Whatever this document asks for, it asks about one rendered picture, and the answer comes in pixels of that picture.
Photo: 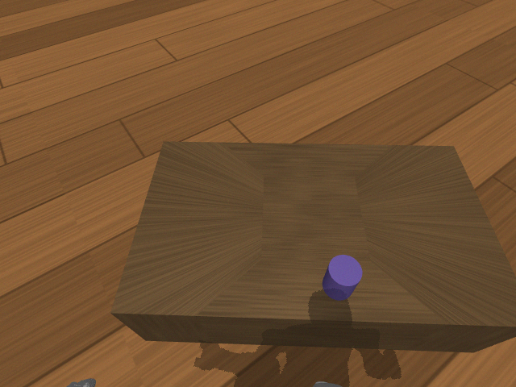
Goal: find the can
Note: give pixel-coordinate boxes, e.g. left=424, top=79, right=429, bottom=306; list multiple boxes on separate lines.
left=322, top=255, right=363, bottom=301

